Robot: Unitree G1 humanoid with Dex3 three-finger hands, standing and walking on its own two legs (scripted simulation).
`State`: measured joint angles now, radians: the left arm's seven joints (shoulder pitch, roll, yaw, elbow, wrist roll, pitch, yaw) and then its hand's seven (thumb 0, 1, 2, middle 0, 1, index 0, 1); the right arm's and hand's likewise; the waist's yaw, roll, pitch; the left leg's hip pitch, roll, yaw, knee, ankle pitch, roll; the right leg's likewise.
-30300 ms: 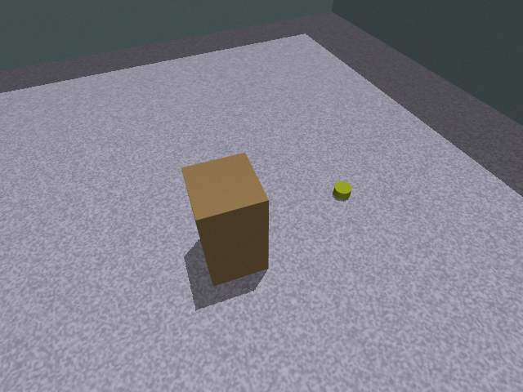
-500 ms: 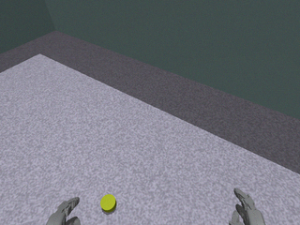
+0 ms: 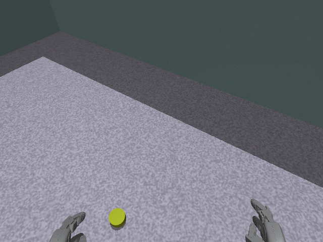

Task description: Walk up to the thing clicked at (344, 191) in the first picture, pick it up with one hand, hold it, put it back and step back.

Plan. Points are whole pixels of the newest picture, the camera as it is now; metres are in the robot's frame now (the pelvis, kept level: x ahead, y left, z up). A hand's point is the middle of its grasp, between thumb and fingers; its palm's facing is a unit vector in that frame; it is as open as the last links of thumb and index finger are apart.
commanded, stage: home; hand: left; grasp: from above
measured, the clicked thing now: (117, 217) +0.42 +0.25 -0.69
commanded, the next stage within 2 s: stand in 0.74 s
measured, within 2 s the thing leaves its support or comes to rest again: neither
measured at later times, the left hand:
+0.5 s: hand out of the picture +0.17 +0.18 -0.05, palm faces +0.05 -0.98 -0.20, open 7.4 cm
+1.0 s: hand out of the picture +0.16 +0.21 -0.09, palm faces +0.03 -0.95 -0.32, open 7.4 cm
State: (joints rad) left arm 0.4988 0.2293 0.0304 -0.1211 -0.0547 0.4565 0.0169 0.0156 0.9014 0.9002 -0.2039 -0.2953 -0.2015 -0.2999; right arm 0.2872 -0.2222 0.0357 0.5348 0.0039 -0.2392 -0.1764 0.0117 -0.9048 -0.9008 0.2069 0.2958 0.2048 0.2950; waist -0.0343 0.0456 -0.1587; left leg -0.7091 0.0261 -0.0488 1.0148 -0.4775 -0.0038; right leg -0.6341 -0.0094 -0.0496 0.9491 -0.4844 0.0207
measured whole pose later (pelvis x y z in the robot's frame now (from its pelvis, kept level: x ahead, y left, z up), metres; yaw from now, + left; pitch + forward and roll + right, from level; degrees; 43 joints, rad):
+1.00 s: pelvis +0.00 +0.00 +0.02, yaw +0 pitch +3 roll +0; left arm 0.23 0.28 0.02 0.46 0.04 0.13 0.03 0.01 0.90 0.90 -0.21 -0.30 -0.20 -0.30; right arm 0.17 -0.27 -0.01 0.78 -0.07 -0.06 -0.03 0.01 -0.90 -0.90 0.21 0.30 0.21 0.30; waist 0.03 -0.01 0.00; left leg -0.49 -0.01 -0.02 0.85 -0.41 0.00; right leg -0.45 -0.05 -0.02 0.85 -0.46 0.02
